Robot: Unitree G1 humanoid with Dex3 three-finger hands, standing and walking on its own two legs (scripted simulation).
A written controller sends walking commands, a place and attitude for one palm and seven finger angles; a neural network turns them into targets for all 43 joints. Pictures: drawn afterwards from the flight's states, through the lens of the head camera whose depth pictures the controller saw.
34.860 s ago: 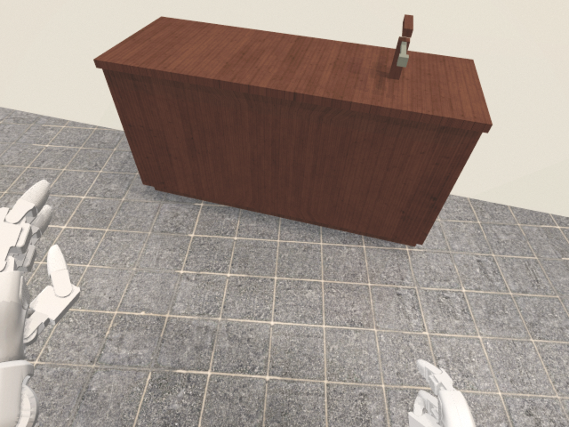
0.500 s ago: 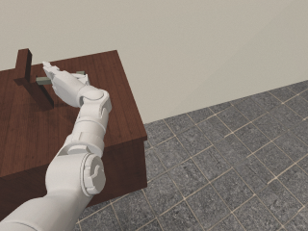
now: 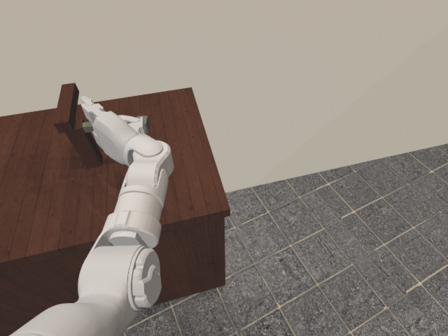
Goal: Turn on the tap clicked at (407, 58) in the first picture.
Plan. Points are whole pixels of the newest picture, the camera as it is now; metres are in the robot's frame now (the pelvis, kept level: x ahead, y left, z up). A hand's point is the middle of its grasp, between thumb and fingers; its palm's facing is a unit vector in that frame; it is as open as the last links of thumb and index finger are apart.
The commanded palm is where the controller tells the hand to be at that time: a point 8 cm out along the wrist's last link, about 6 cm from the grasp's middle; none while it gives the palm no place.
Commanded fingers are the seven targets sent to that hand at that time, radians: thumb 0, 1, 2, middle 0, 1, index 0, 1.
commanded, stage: lift the hand up off the lever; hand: left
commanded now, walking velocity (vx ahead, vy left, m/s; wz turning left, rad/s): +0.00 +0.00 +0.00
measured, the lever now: (142, 124) +0.55 +0.19 +0.06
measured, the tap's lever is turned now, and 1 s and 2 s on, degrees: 79 79 79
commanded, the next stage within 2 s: draw the hand back beside the body in 0.22 s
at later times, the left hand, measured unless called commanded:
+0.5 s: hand (152, 123) +0.45 +0.13 +0.15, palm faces +0.50 -0.86 -0.11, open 7.8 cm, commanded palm +0.37 +0.19 +0.15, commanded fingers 0.00 0.90 0.90 -0.16 -0.18 -0.16 -0.18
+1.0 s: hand (101, 190) +0.30 +0.18 +0.16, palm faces +0.18 -0.96 -0.21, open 7.6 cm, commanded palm +0.26 +0.24 +0.17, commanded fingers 0.00 0.90 0.90 -0.19 -0.25 -0.19 -0.25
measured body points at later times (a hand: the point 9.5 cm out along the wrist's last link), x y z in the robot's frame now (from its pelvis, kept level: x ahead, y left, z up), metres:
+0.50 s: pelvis +0.00 -0.01 +0.01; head +0.01 -0.02 +0.46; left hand +0.42 +0.18 +0.16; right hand +0.07 -0.26 -0.13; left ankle -0.04 +0.12 -0.73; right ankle +0.01 -0.08 -0.73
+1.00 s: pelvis -0.02 +0.01 +0.02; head -0.03 -0.01 +0.47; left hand +0.28 +0.23 +0.17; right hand +0.16 -0.21 -0.07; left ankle -0.04 +0.12 -0.73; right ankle +0.01 -0.08 -0.73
